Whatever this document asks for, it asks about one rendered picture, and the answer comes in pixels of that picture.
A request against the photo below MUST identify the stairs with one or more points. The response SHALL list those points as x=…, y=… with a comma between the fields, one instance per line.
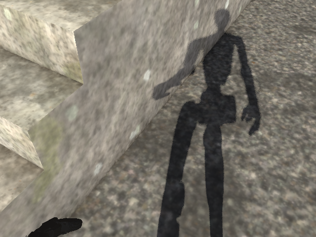
x=79, y=81

